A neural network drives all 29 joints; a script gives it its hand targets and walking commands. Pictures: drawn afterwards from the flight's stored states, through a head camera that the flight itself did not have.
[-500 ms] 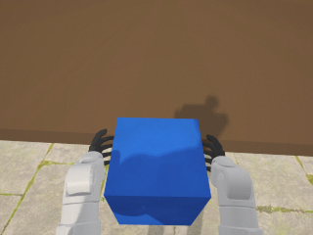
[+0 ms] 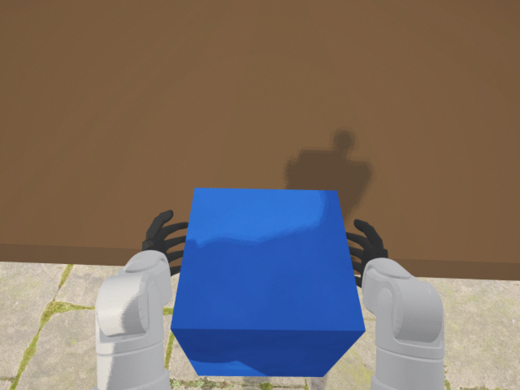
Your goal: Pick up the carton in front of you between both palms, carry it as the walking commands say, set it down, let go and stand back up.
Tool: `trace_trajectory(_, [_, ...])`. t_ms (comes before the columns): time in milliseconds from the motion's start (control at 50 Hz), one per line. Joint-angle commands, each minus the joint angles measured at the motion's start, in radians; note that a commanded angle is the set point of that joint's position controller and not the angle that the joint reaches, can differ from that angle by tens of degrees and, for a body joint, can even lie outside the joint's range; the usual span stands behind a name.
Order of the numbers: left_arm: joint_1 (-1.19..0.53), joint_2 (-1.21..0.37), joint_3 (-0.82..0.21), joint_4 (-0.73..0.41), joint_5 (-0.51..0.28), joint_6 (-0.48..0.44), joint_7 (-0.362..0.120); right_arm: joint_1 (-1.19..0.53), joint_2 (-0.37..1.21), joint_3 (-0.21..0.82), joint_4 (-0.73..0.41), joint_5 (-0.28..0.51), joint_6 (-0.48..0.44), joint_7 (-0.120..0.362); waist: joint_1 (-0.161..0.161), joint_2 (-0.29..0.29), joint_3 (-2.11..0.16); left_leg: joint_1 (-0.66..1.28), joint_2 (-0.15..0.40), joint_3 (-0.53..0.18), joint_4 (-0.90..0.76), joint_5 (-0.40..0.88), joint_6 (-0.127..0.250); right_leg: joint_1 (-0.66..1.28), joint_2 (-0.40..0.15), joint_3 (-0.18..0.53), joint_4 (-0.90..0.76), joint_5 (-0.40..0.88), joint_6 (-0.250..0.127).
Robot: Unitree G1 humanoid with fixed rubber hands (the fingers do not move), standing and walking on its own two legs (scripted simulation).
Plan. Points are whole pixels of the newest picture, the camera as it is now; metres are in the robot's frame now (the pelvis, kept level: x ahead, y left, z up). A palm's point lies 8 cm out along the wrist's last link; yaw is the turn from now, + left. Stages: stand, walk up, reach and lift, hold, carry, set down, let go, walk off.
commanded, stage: carry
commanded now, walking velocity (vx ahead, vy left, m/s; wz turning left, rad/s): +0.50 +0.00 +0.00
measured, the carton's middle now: (263, 288) +0.28 +0.00 +0.01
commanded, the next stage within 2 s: none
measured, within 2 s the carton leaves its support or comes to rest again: neither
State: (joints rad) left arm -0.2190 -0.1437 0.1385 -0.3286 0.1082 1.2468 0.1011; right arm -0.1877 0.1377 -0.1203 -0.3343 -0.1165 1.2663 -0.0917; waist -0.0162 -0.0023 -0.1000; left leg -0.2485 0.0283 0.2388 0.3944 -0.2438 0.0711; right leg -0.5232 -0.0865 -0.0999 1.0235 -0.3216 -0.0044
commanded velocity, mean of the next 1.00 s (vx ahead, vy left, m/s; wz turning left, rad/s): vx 0.50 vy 0.00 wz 0.00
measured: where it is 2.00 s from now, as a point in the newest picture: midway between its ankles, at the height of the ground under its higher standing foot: (259, 156)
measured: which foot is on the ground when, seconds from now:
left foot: down 0.00-0.28, up 0.30-0.68, down 0.70-1.00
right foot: up 0.00-0.24, down 0.26-0.72, up 0.74-1.00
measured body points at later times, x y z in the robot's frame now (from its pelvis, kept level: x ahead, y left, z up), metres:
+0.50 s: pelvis +0.31 -0.03 +0.00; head +0.36 -0.04 +0.44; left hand +0.66 +0.16 +0.14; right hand +0.70 -0.14 +0.13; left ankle +0.32 +0.11 -0.67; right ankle +0.32 -0.10 -0.74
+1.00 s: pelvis +0.63 +0.01 -0.01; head +0.73 +0.03 +0.43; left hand +1.05 +0.16 +0.13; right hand +1.03 -0.14 +0.13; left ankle +0.57 +0.08 -0.74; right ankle +0.65 -0.10 -0.51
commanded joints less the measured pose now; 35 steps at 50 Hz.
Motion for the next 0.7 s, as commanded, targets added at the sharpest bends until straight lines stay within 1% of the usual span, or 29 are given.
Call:
trace_trajectory(0, [-0.427,-0.927,-0.736,-0.028,-0.398,-0.007,-0.255,-0.550,0.911,0.718,-0.119,0.451,-0.027,0.259,-0.002,0.100,-0.234,0.368,0.265,-0.279,-0.197,0.278,0.061,-0.170,-0.017,0.006,-0.139,0.095,0.006])
trace_trajectory(60, [-0.409,-0.910,-0.726,-0.068,-0.371,-0.013,-0.234,-0.550,0.875,0.723,-0.158,0.468,-0.026,0.269,-0.005,0.119,-0.195,0.375,0.219,-0.183,-0.181,0.405,0.056,-0.149,0.011,-0.048,-0.320,0.176,0.009])
trace_trajectory(100, [-0.434,-0.880,-0.725,-0.115,-0.372,-0.005,-0.223,-0.565,0.840,0.717,-0.189,0.473,-0.020,0.267,-0.007,0.140,-0.159,0.356,0.197,-0.136,-0.171,0.462,0.051,-0.100,0.035,-0.089,-0.418,0.226,0.003])
trace_trajectory(120, [-0.470,-0.856,-0.728,-0.139,-0.380,0.003,-0.219,-0.591,0.813,0.713,-0.203,0.473,-0.014,0.262,-0.009,0.148,-0.143,0.346,0.192,-0.123,-0.166,0.481,0.050,-0.072,0.046,-0.109,-0.450,0.248,-0.005])
trace_trajectory(160, [-0.549,-0.796,-0.729,-0.163,-0.398,0.024,-0.213,-0.647,0.751,0.702,-0.215,0.470,0.003,0.248,-0.010,0.161,-0.130,0.339,0.195,-0.104,-0.140,0.536,0.042,0.006,0.052,-0.119,-0.495,0.299,-0.029])
trace_trajectory(180, [-0.585,-0.759,-0.724,-0.159,-0.404,0.035,-0.211,-0.680,0.718,0.697,-0.213,0.466,0.012,0.241,-0.006,0.170,-0.145,0.342,0.193,-0.084,-0.084,0.621,0.032,0.066,0.066,-0.132,-0.506,0.295,-0.043])
trace_trajectory(200, [-0.615,-0.723,-0.716,-0.139,-0.406,0.046,-0.209,-0.719,0.684,0.691,-0.200,0.463,0.023,0.233,0.007,0.164,-0.182,0.329,0.178,-0.044,0.028,0.703,0.017,0.168,0.101,-0.167,-0.529,0.278,-0.052])
trace_trajectory(220, [-0.643,-0.690,-0.702,-0.108,-0.406,0.056,-0.208,-0.756,0.654,0.686,-0.179,0.462,0.036,0.226,0.036,0.126,-0.242,0.267,0.136,0.002,0.198,0.704,-0.007,0.345,0.145,-0.203,-0.557,0.233,-0.057])
trace_trajectory(240, [-0.672,-0.661,-0.685,-0.078,-0.413,0.067,-0.208,-0.807,0.622,0.674,-0.156,0.462,0.048,0.218,0.076,0.067,-0.321,0.118,0.114,-0.006,0.398,0.490,-0.022,0.559,0.061,-0.102,-0.543,0.152,-0.060])
trace_trajectory(260, [-0.725,-0.611,-0.657,-0.051,-0.407,0.076,-0.205,-0.856,0.622,0.665,-0.136,0.470,0.064,0.212,0.074,-0.155,-0.401,-0.147,0.023,-0.038,0.698,0.184,-0.057,0.751,-0.216,0.366,-0.607,-0.050,-0.180])
trace_trajectory(280, [-0.762,-0.622,-0.650,-0.017,-0.423,0.084,-0.204,-0.907,0.621,0.652,-0.111,0.482,0.075,0.205,0.095,-0.310,-0.384,-0.402,-0.083,-0.135,0.893,-0.242,-0.062,0.830,-0.318,0.658,-0.761,-0.054,-0.267])
trace_trajectory(300, [-0.809,-0.645,-0.651,-0.013,-0.452,0.092,-0.204,-0.949,0.642,0.636,-0.071,0.484,0.079,0.199,0.075,-0.244,-0.361,-0.468,-0.015,-0.233,1.007,-0.241,-0.025,0.802,-0.309,0.575,-0.741,0.028,-0.262])
trace_trajectory(320, [-0.850,-0.680,-0.654,0.005,-0.473,0.095,-0.207,-0.978,0.664,0.619,-0.047,0.485,0.080,0.196,0.080,-0.148,-0.349,-0.478,0.022,-0.249,1.004,-0.188,-0.010,0.742,-0.274,0.490,-0.713,0.126,-0.239])
trace_trajectory(340, [-0.915,-0.717,-0.654,0.012,-0.494,0.095,-0.212,-1.009,0.697,0.610,-0.016,0.481,0.080,0.192,0.071,-0.054,-0.329,-0.468,0.056,-0.256,0.944,-0.120,-0.005,0.672,-0.253,0.395,-0.710,0.200,-0.205])
trace_trajectory(360, [-0.973,-0.753,-0.655,0.025,-0.512,0.095,-0.217,-1.031,0.719,0.599,0.013,0.474,0.079,0.188,0.064,-0.044,-0.327,-0.442,0.074,-0.259,0.883,-0.078,-0.006,0.617,-0.236,0.330,-0.717,0.232,-0.181])
trace_trajectory(380, [-1.025,-0.780,-0.656,0.041,-0.528,0.093,-0.222,-1.069,0.740,0.594,0.037,0.468,0.076,0.183,0.061,-0.065,-0.343,-0.414,0.073,-0.247,0.844,-0.057,-0.010,0.593,-0.224,0.277,-0.723,0.256,-0.170])
trace_trajectory(420, [-1.112,-0.813,-0.649,0.074,-0.552,0.089,-0.232,-1.136,0.768,0.582,0.076,0.457,0.067,0.174,0.063,-0.090,-0.346,-0.412,0.062,-0.217,0.766,-0.046,-0.021,0.575,-0.204,0.212,-0.730,0.301,-0.182])
trace_trajectory(480, [-1.216,-0.828,-0.619,0.147,-0.568,0.086,-0.235,-1.237,0.775,0.554,0.132,0.445,0.058,0.157,0.071,-0.100,-0.313,-0.461,0.054,-0.179,0.595,-0.008,-0.038,0.590,-0.182,0.150,-0.735,0.350,-0.207])
trace_trajectory(540, [-1.267,-0.831,-0.577,0.248,-0.562,0.084,-0.230,-1.300,0.771,0.521,0.218,0.440,0.058,0.144,0.082,-0.117,-0.284,-0.449,0.028,-0.130,0.411,0.068,-0.032,0.616,-0.136,0.075,-0.686,0.468,-0.194])
trace_trajectory(580, [-1.300,-0.835,-0.547,0.313,-0.551,0.081,-0.224,-1.343,0.775,0.500,0.273,0.448,0.059,0.143,0.083,-0.130,-0.278,-0.373,-0.008,-0.093,0.290,0.129,-0.020,0.607,-0.109,0.019,-0.638,0.577,-0.168])
trace_trajectory(600, [-1.316,-0.838,-0.531,0.341,-0.543,0.080,-0.221,-1.371,0.780,0.487,0.293,0.454,0.060,0.145,0.080,-0.159,-0.298,-0.307,-0.032,-0.071,0.266,0.147,-0.009,0.592,-0.110,-0.011,-0.596,0.615,-0.166])
trace_trajectory(620, [-1.331,-0.843,-0.513,0.366,-0.538,0.080,-0.218,-1.399,0.788,0.473,0.314,0.461,0.062,0.147,0.066,-0.164,-0.307,-0.246,-0.047,-0.064,0.217,0.169,0.000,0.583,-0.106,-0.028,-0.549,0.670,-0.149])
trace_trajectory(640, [-1.355,-0.852,-0.498,0.385,-0.535,0.081,-0.214,-1.412,0.799,0.456,0.341,0.463,0.063,0.151,0.028,-0.142,-0.335,-0.119,-0.076,-0.031,0.154,0.212,0.008,0.549,-0.090,-0.066,-0.441,0.737,-0.121])
trace_trajectory(660, [-1.369,-0.863,-0.483,0.403,-0.531,0.083,-0.211,-1.411,0.806,0.436,0.371,0.465,0.063,0.155,-0.023,-0.085,-0.389,0.067,-0.090,0.012,0.084,0.254,0.013,0.488,-0.054,-0.115,-0.278,0.716,-0.085])
trace_trajectory(680, [-1.396,-0.869,-0.472,0.421,-0.525,0.085,-0.208,-1.412,0.814,0.416,0.393,0.464,0.063,0.162,-0.086,0.003,-0.449,0.320,0.001,-0.107,0.078,0.290,0.010,0.302,-0.014,-0.083,-0.072,0.500,-0.058])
